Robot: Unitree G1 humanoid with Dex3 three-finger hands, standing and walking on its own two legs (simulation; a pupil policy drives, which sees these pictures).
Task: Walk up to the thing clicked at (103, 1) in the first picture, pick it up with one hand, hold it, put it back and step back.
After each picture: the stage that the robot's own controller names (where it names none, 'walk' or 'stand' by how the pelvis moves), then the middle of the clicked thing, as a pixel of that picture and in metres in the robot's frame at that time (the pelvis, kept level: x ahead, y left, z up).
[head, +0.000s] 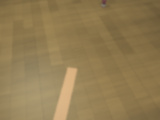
stand; (103, 3) +2.32 -0.30 -0.72
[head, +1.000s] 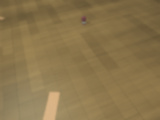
walk; (83, 20) +2.19 +0.14 -0.69
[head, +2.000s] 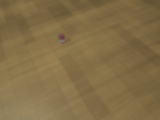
walk; (62, 38) +1.51 +0.39 -0.71
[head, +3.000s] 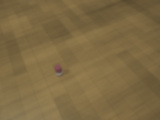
walk; (58, 70) +1.01 +0.34 -0.72
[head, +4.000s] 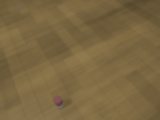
walk; (59, 102) +0.62 +0.30 -0.72
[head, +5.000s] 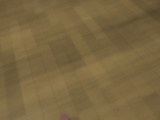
stand; out of the picture +0.44 +0.23 -0.71
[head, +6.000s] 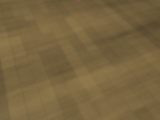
stand; out of the picture +0.39 +0.19 -0.72
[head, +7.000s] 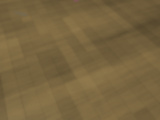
stand; out of the picture +0.35 +0.20 -0.72
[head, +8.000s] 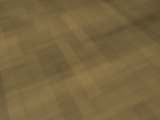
stand; out of the picture +0.38 +0.22 -0.73
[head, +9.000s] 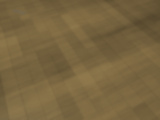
stand; out of the picture +0.37 +0.22 -0.72
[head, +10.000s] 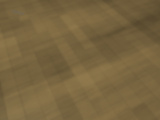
stand; out of the picture +0.36 +0.22 -0.73
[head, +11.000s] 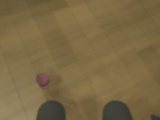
go down; (43, 81) +0.42 +0.20 -0.47
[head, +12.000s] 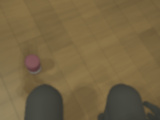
go down; (33, 65) +0.46 +0.22 -0.32
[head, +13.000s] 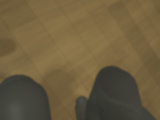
close in; out of the picture +0.44 +0.25 -0.24
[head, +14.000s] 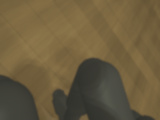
close; out of the picture +0.43 +0.28 -0.23
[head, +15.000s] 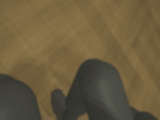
lift; out of the picture +0.42 +0.27 -0.23
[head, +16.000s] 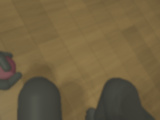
lift; (4, 72) +0.34 +0.26 -0.12
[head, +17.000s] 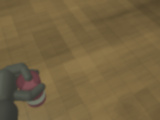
lift; (32, 90) +0.32 +0.18 +0.02
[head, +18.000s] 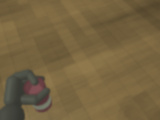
hold; (39, 95) +0.31 +0.17 -0.01
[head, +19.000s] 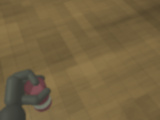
hold; (39, 95) +0.31 +0.17 -0.01
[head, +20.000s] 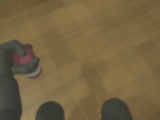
crouch; (28, 64) +0.41 +0.19 -0.09
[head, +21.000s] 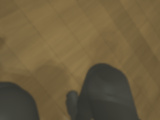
lower; out of the picture +0.44 +0.26 -0.22
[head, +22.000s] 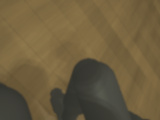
lower; out of the picture +0.44 +0.28 -0.23
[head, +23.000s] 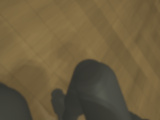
lower; out of the picture +0.44 +0.28 -0.23
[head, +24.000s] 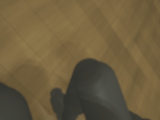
lower; out of the picture +0.44 +0.28 -0.23
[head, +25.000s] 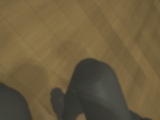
loosen; out of the picture +0.44 +0.28 -0.23
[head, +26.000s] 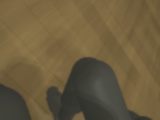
withdraw; out of the picture +0.43 +0.26 -0.23
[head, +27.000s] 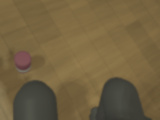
walk; (23, 62) +0.44 +0.22 -0.29
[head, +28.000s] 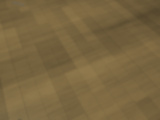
stand; out of the picture +0.37 +0.18 -0.65
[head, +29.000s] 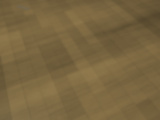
stand; out of the picture +0.39 +0.19 -0.66
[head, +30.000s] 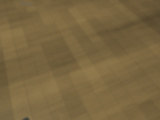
stand; out of the picture +0.38 +0.18 -0.67
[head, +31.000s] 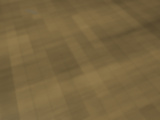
walk; out of the picture +0.39 +0.18 -0.72
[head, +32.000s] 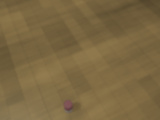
walk; (68, 106) +0.49 +0.13 -0.70
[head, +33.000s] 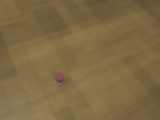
walk; (59, 79) +0.71 +0.14 -0.70
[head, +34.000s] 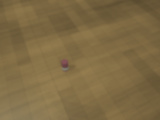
stand; (65, 65) +1.00 +0.24 -0.70
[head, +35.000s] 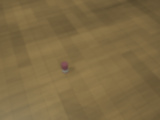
stand; (64, 67) +1.01 +0.21 -0.72
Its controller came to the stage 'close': yes
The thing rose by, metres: 0.70
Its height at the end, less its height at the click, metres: +0.00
